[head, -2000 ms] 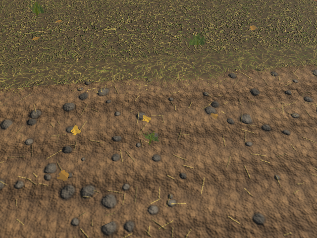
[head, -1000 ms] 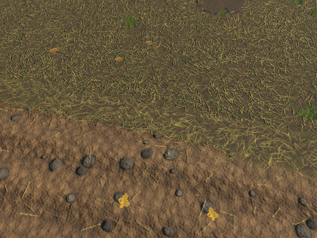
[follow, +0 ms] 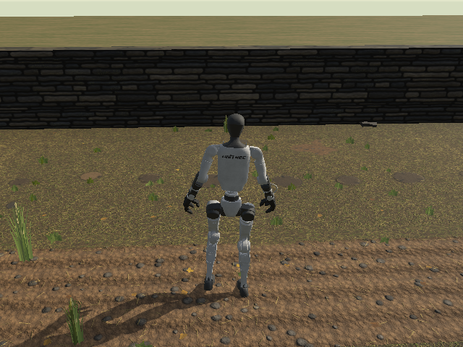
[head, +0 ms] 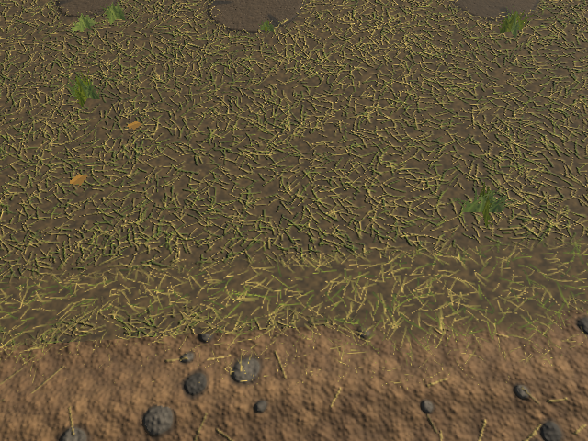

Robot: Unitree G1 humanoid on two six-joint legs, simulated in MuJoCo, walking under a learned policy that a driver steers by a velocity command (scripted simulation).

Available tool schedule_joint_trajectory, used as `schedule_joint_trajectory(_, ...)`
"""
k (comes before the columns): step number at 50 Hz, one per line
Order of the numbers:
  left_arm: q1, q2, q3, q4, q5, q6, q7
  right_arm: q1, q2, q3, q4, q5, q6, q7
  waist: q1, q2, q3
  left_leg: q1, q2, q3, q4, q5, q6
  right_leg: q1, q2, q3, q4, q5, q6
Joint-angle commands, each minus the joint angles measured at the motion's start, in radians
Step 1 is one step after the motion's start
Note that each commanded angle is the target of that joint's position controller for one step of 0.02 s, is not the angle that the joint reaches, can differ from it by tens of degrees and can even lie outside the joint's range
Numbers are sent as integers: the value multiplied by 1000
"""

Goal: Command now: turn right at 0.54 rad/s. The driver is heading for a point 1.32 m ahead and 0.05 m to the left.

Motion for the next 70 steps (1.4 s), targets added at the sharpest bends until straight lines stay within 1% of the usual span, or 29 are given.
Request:
schedule_joint_trajectory(1,-19,191,49,-71,0,-2,11,-9,-64,-11,-54,3,-11,3,-4,-157,-168,13,-11,-10,-98,34,-12,173,-228,255,-66,364,-174)
schedule_joint_trajectory(9,-50,142,18,-78,-1,22,14,92,-74,-11,-20,4,-37,38,-42,-165,-148,307,6,26,-539,247,53,96,-165,296,22,240,-95)
schedule_joint_trajectory(10,-16,114,8,-75,9,20,15,107,-122,-19,-21,-14,-38,37,-26,-73,-155,399,123,-76,-572,342,95,21,-107,243,107,80,-45)
schedule_joint_trajectory(11,52,72,-3,-70,26,12,11,88,-184,-26,-37,-28,-31,30,34,159,-152,469,304,-262,-568,614,193,-110,47,100,287,-305,16)
schedule_joint_trajectory(12,5,124,15,-93,20,1,13,91,-165,-18,-34,-56,-35,36,-3,239,-130,368,422,-417,-612,599,355,-178,63,65,437,-485,59)
schedule_joint_trajectory(13,-8,189,35,-76,10,0,16,65,-142,-12,-45,-49,-43,38,-11,152,-103,343,391,-385,-625,515,372,-179,31,90,575,-447,78)
schedule_joint_trajectory(14,-4,190,43,-61,3,6,17,31,-127,-9,-45,-32,-46,35,1,123,-85,342,333,-310,-616,459,330,-195,27,88,632,-388,92)
schedule_joint_trajectory(18,8,85,16,-32,7,21,16,12,-64,19,-21,-8,-39,27,8,136,-67,344,215,-144,-605,442,271,-122,-20,21,516,-267,145)
schedule_joint_trajectory(21,-52,42,-7,-35,4,7,7,72,-98,15,9,-12,-23,22,-46,162,-89,379,198,-120,-570,487,268,-9,-47,-63,246,-261,150)
schedule_joint_trajectory(24,8,74,3,8,2,5,2,94,-108,18,28,5,-19,28,-16,139,-87,361,186,-126,-534,490,240,145,-33,-92,-84,-2,110)
schedule_joint_trajectory(26,45,146,12,16,18,12,9,134,-75,32,35,-17,-43,44,-36,11,-149,261,138,-77,-499,327,151,320,-146,21,-45,247,49)
schedule_joint_trajectory(27,51,160,18,49,14,15,1,156,-38,37,44,-15,-48,49,-66,-123,-157,273,34,38,-489,104,106,245,-142,23,-16,5,-9)
schedule_joint_trajectory(29,71,136,16,48,18,7,-11,41,-67,28,29,-1,-46,42,7,-154,-54,192,-31,124,-315,-79,73,131,-182,141,-143,-488,-73)
schedule_joint_trajectory(33,97,152,17,64,4,-46,-3,29,-60,19,3,29,-75,47,5,-262,103,23,40,65,-139,-106,138,95,-338,361,-265,-518,-157)
schedule_joint_trajectory(36,15,146,16,42,-20,-52,-7,122,-42,17,47,27,-102,69,-66,-197,57,273,24,115,-385,38,171,16,-257,206,-216,-366,-102)
schedule_joint_trajectory(38,-5,103,4,31,-6,-54,-10,273,-67,-2,119,16,-96,71,-122,-127,-6,528,12,95,-442,137,153,-108,-173,92,-65,-261,-57)
schedule_joint_trajectory(39,-27,33,-17,9,6,-62,-15,383,-124,-15,139,16,-95,63,-154,61,-41,642,179,-150,-566,33,200,-223,-81,-28,225,-220,4)
schedule_joint_trajectory(40,-36,29,-16,-43,-13,-80,-8,443,-234,-36,145,7,-100,74,-158,295,-49,698,387,-579,-735,-153,353,-420,9,-81,487,-381,39)
schedule_joint_trajectory(42,-19,107,4,-28,-42,-103,-14,315,-119,1,105,1,-118,71,-94,131,68,616,389,-544,-763,-266,357,-551,-105,9,699,-297,6)
schedule_joint_trajectory(46,-40,74,6,-16,-6,-110,-36,283,-83,23,86,-5,-113,67,-69,79,46,567,260,-230,-785,134,270,-483,-173,-53,591,-43,14)
schedule_joint_trajectory(51,-188,3,-24,-74,-4,-105,-54,338,-123,20,101,-1,-95,43,-103,62,50,490,205,-47,-800,376,264,-374,-129,-128,274,146,72)
schedule_joint_trajectory(58,-274,56,-21,-124,-15,-111,-83,385,-143,8,124,18,-81,39,-76,73,71,579,286,-15,-748,520,240,-266,-91,-122,90,172,10)
schedule_joint_trajectory(61,28,144,27,-41,-12,-105,-68,358,-151,5,110,7,-63,35,92,86,-139,545,225,55,-373,944,187,151,-18,-177,85,120,-61)
schedule_joint_trajectory(62,209,204,44,-2,-3,-98,-54,372,-112,22,85,-13,-61,33,150,-14,-284,316,177,76,-62,665,159,472,-192,20,127,83,-117)
schedule_joint_trajectory(63,251,276,53,22,7,-98,-63,519,51,65,75,-4,-83,45,53,-313,-448,-37,-30,42,293,-113,102,757,-434,551,-26,-215,-285)
schedule_joint_trajectory(64,229,168,25,18,1,-102,-66,432,-71,38,80,25,-108,51,96,-224,-387,-149,0,-79,407,-184,118,692,-420,656,-158,-358,-258)
schedule_joint_trajectory(65,138,134,11,9,0,-107,-65,322,-130,20,39,50,-122,54,79,-179,-208,-218,51,-48,422,-103,135,546,-390,499,-176,-303,-210)
schedule_joint_trajectory(67,19,93,-1,-5,14,-116,-68,254,-110,17,28,27,-126,43,15,-61,-83,-139,136,-17,319,55,132,280,-312,275,-216,-52,-178)
schedule_joint_trajectory(70,-6,70,-7,9,18,-133,-71,302,-59,19,39,15,-92,42,-48,-89,-72,-32,179,-18,231,113,117,141,-263,148,-289,55,-184)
